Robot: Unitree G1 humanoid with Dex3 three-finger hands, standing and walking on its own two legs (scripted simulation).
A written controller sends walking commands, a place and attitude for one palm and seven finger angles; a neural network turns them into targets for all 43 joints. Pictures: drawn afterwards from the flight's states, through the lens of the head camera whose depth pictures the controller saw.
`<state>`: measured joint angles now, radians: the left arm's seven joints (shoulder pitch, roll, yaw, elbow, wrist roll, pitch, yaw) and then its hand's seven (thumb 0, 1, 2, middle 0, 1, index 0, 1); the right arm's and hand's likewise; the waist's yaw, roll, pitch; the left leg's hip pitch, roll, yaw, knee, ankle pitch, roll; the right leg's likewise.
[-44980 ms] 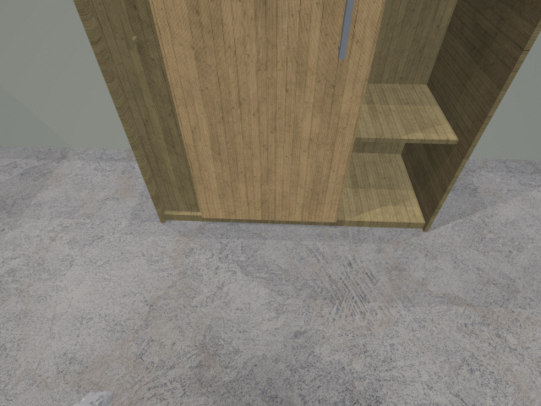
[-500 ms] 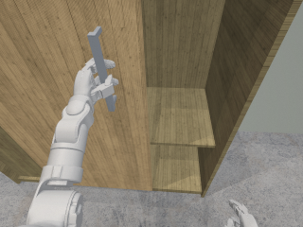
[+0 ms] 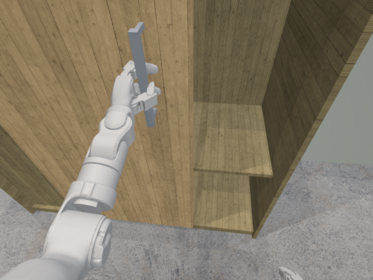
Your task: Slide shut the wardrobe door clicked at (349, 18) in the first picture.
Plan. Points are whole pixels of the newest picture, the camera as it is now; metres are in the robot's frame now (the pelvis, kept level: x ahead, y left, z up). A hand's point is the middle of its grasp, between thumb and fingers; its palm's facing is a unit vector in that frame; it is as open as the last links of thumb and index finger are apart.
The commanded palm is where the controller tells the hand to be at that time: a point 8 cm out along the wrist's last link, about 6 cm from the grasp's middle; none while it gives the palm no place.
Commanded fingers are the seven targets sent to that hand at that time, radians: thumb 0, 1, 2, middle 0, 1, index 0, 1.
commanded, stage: tug the door sideways, standing still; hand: left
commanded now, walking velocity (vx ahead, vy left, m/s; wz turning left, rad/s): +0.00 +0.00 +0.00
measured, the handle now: (146, 80) +0.49 +0.14 +0.19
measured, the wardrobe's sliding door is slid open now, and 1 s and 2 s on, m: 0.32 0.31 0.16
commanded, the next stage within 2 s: step sideways, sliding the door along in 0.12 s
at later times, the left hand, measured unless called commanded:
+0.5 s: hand (154, 97) +0.44 +0.11 +0.18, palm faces +0.15 -0.98 -0.14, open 5.9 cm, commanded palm +0.41 +0.13 +0.20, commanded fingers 0.00 0.90 0.90 -0.45 -1.40 -0.45 -1.40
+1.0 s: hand (164, 95) +0.45 +0.09 +0.18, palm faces +0.37 -0.93 -0.03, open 6.3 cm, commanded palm +0.41 +0.07 +0.20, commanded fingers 0.00 0.90 0.90 -0.45 -1.40 -0.45 -1.40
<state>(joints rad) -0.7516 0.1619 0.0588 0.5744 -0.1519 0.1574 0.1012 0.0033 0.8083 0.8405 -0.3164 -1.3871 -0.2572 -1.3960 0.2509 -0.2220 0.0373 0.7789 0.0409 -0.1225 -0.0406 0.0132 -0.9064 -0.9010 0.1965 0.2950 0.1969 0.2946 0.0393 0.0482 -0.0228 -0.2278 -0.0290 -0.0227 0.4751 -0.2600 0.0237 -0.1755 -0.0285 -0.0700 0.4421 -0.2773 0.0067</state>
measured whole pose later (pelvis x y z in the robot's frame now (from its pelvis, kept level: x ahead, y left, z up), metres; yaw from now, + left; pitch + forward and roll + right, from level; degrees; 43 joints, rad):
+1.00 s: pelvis +0.06 -0.14 -0.02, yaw +5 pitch -6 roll -3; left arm -0.65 0.23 0.14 0.19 -0.10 -0.01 0.15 0.01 0.79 0.89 -0.44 -1.40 -0.13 -1.34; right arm 0.07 -0.16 0.00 0.63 0.05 -0.02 0.01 0.01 -0.91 -0.90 0.20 0.29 0.20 0.29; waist 0.13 0.06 0.28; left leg -0.18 0.19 -0.10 0.70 -0.41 -0.12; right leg -0.27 -0.01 -0.05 0.60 -0.20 0.03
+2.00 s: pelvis +0.10 -0.24 -0.01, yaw +4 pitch -1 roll +0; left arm -0.32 0.16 0.09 -0.21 -0.06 -0.07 0.19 0.01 0.81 0.86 -0.45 -1.40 -0.07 -1.21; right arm 0.00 -0.17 -0.04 0.59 0.03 -0.05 0.03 0.01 -0.91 -0.90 0.20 0.30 0.20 0.29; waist 0.09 0.00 0.24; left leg -0.18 0.25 0.10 0.55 -0.27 -0.10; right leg -0.30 0.00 -0.06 0.62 -0.20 -0.02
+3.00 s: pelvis +0.04 -0.35 -0.01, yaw -2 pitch -4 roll +0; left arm -0.46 0.21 0.12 0.15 -0.11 0.00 0.15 0.02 0.81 0.85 -0.42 -1.40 -0.08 -1.32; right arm 0.11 -0.18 -0.01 0.65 0.05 -0.01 -0.02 0.01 -0.91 -0.90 0.19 0.29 0.19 0.29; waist 0.05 0.04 0.13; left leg -0.18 0.28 0.02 0.52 -0.21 -0.05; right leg -0.29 0.06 -0.08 0.58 -0.23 -0.09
